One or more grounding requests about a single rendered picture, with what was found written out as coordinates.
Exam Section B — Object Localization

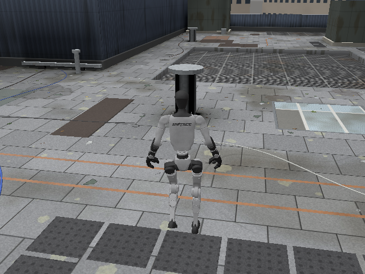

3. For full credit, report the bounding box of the right robot hand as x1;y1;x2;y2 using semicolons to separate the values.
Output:
209;156;222;169

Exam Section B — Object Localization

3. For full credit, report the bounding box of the left robot hand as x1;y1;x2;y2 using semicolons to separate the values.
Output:
146;157;159;168

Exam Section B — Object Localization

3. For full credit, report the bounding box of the humanoid robot head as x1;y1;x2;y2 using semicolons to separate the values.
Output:
172;90;192;117

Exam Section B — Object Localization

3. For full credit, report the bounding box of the robot left upper arm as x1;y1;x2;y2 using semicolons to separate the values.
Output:
153;115;170;147

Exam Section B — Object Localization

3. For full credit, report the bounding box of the robot left forearm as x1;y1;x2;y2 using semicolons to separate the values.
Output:
148;138;159;159

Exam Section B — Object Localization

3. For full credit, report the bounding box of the left robot thigh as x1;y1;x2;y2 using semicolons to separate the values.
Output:
164;159;179;194

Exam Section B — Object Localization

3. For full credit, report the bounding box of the robot right upper arm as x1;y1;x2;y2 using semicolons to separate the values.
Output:
194;115;212;146

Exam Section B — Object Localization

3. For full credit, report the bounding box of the robot right forearm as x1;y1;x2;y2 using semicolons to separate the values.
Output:
207;136;220;158

